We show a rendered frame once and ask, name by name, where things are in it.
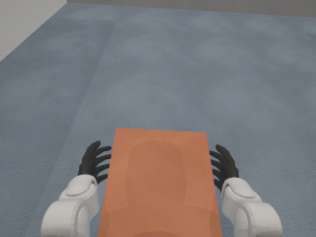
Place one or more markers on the left robot hand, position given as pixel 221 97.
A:
pixel 90 162

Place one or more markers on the right robot forearm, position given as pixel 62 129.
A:
pixel 250 216

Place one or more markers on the right robot hand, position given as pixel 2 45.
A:
pixel 226 166

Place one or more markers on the carton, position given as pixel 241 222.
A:
pixel 160 184

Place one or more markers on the left robot forearm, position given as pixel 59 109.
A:
pixel 71 214

